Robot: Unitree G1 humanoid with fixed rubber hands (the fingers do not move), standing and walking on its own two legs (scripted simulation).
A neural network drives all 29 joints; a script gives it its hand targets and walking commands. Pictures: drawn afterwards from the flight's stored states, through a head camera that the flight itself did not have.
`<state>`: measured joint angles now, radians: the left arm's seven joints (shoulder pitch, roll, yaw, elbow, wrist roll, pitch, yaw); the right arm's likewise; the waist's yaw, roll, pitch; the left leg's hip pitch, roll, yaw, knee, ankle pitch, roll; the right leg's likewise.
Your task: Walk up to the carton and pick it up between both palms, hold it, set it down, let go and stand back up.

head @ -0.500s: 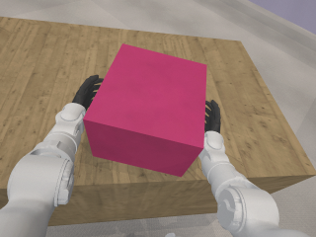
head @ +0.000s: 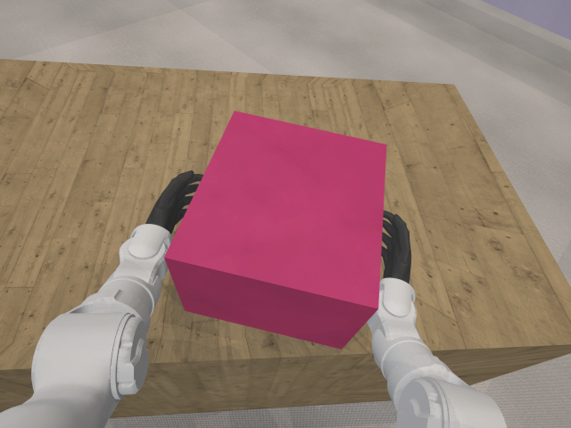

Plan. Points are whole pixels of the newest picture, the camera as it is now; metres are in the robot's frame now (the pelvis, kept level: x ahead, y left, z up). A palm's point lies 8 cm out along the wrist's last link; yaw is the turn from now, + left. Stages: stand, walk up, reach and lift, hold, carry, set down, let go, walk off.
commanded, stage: reach and lift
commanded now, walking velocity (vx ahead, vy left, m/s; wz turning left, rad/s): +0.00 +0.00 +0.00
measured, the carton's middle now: (286, 227) +0.43 -0.05 +0.00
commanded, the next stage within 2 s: none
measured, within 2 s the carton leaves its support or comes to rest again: leaves its support in 1.24 s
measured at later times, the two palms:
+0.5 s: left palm (164, 220) +0.44 +0.13 +0.03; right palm (394, 269) +0.34 -0.20 +0.01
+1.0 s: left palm (157, 228) +0.42 +0.14 +0.03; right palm (391, 269) +0.34 -0.20 +0.01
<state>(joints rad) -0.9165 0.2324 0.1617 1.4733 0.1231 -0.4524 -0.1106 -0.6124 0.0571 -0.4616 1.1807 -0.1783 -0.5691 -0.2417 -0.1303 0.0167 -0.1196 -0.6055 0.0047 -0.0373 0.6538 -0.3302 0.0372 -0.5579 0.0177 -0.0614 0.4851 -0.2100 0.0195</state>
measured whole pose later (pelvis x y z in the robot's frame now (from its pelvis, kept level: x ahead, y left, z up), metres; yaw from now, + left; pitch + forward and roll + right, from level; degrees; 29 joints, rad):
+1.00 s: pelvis +0.00 -0.01 +0.01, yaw +0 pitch +17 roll -3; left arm -0.83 0.21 0.15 1.32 0.18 -0.44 -0.10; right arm -0.56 0.05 -0.41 1.19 -0.14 -0.67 -0.26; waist -0.07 0.00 -0.12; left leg -0.55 0.02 -0.03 0.49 -0.24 0.02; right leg -0.48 0.03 -0.07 0.27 -0.10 0.00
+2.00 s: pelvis +0.00 +0.00 +0.02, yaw +1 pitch +2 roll -2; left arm -0.61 0.17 0.03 0.78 -0.02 0.12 0.00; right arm -0.47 -0.06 -0.13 0.72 0.13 -0.03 -0.21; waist -0.06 0.02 -0.08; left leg -0.21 -0.01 -0.03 0.43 -0.25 0.04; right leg -0.16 0.00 -0.06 0.27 -0.13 0.02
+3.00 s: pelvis -0.04 -0.03 +0.02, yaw +1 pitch -1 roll +0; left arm -0.62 0.07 0.21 0.47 0.11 0.48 0.00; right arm -0.63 -0.11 -0.16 0.65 0.11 0.24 -0.14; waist -0.03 0.00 -0.07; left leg -0.16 -0.01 -0.03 0.33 -0.14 0.01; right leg -0.17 0.01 -0.04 0.28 -0.09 -0.01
